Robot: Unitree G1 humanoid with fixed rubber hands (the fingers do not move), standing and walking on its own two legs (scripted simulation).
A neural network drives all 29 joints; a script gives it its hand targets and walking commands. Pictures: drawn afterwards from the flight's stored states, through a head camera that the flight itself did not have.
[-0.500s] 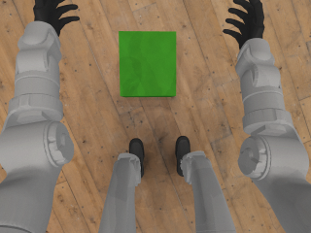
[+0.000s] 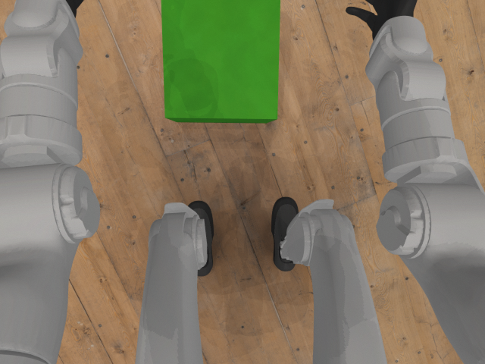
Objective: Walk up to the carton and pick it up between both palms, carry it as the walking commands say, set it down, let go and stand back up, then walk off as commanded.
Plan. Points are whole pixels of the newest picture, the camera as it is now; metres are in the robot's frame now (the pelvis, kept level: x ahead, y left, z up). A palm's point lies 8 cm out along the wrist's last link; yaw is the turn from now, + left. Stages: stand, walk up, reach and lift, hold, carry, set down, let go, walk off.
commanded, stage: reach and lift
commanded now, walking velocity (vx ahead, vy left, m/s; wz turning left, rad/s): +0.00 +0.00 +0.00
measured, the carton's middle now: (221, 62) +0.57 +0.06 -0.44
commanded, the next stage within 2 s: none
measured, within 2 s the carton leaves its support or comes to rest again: neither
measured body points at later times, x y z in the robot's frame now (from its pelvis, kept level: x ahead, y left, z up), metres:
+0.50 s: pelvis -0.02 +0.00 -0.11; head +0.36 +0.04 +0.13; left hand +0.56 +0.24 -0.27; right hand +0.55 -0.15 -0.28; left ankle +0.09 +0.11 -0.48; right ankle +0.10 -0.12 -0.48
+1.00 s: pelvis -0.01 +0.00 -0.18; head +0.37 +0.03 +0.03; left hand +0.55 +0.23 -0.38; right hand +0.56 -0.15 -0.37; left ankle +0.09 +0.11 -0.48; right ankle +0.10 -0.12 -0.48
